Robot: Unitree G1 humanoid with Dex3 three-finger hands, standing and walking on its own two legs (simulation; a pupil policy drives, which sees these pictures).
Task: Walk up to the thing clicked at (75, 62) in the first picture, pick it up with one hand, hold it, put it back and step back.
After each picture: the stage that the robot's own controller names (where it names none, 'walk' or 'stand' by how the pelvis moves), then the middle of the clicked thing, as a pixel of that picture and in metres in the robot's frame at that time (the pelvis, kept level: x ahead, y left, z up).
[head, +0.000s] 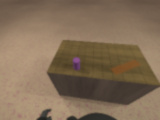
stand; (76, 64) +0.53 +0.15 -0.08
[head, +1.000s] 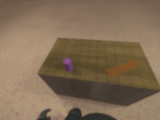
rise first; (68, 65) +0.48 +0.22 -0.07
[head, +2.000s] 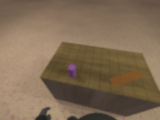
stand; (72, 71) +0.44 +0.18 -0.09
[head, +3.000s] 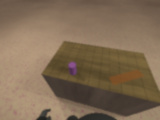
stand; (72, 68) +0.47 +0.18 -0.09
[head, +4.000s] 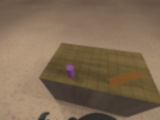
stand; (70, 71) +0.44 +0.20 -0.09
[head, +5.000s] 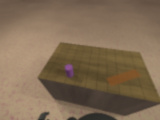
stand; (69, 71) +0.44 +0.20 -0.09
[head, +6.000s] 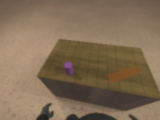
rise first; (69, 68) +0.44 +0.21 -0.09
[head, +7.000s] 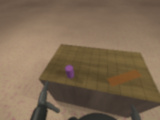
rise first; (69, 72) +0.44 +0.22 -0.08
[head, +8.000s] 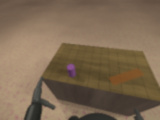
go down; (71, 70) +0.44 +0.21 -0.08
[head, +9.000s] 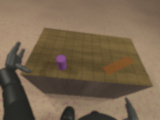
go down; (61, 62) +0.45 +0.20 -0.03
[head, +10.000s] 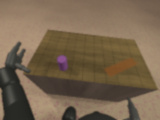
approach; (62, 63) +0.45 +0.20 -0.03
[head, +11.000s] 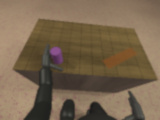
close; (57, 56) +0.46 +0.21 +0.01
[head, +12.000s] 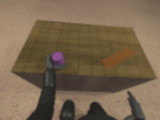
lift; (58, 61) +0.43 +0.19 +0.01
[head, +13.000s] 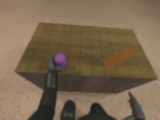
lift; (61, 62) +0.42 +0.18 +0.02
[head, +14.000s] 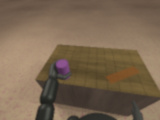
lift; (63, 70) +0.31 +0.18 +0.14
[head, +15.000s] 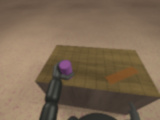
hold; (66, 70) +0.32 +0.17 +0.12
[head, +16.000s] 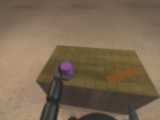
hold; (67, 71) +0.33 +0.16 +0.10
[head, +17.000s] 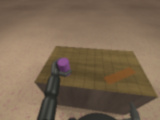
crouch; (64, 67) +0.35 +0.18 +0.11
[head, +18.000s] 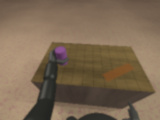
lower; (61, 56) +0.43 +0.20 +0.12
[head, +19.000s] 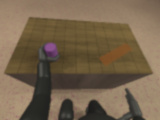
lower; (52, 52) +0.48 +0.21 +0.03
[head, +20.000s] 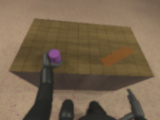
lower; (55, 58) +0.44 +0.20 +0.01
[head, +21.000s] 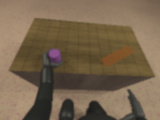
lower; (55, 58) +0.44 +0.20 +0.01
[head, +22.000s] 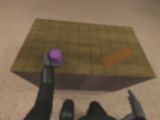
lower; (56, 58) +0.44 +0.20 +0.02
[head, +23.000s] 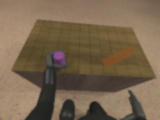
open; (60, 60) +0.43 +0.18 +0.01
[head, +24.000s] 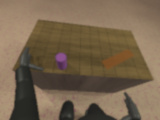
sink last; (61, 61) +0.43 +0.17 +0.00
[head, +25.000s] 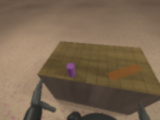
stand; (71, 70) +0.44 +0.19 -0.03
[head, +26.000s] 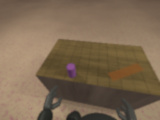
stand; (71, 70) +0.42 +0.18 -0.04
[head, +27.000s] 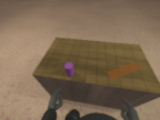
stand; (69, 69) +0.42 +0.19 -0.02
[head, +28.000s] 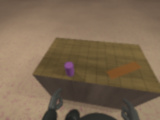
stand; (69, 69) +0.42 +0.19 -0.02
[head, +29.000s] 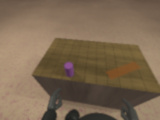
stand; (69, 69) +0.42 +0.19 -0.02
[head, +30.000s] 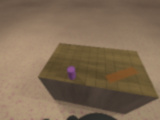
stand; (71, 73) +0.43 +0.18 -0.08
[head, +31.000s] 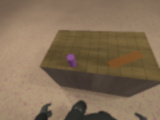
walk; (71, 61) +0.48 +0.20 -0.07
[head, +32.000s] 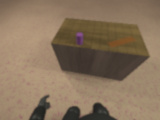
walk; (79, 39) +0.77 +0.15 -0.06
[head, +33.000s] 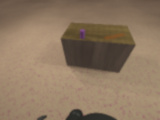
stand; (82, 34) +1.07 +0.21 -0.07
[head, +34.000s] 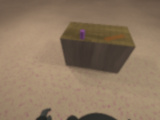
stand; (82, 34) +1.06 +0.17 -0.09
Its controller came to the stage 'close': yes
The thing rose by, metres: 0.20
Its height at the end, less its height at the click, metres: +0.00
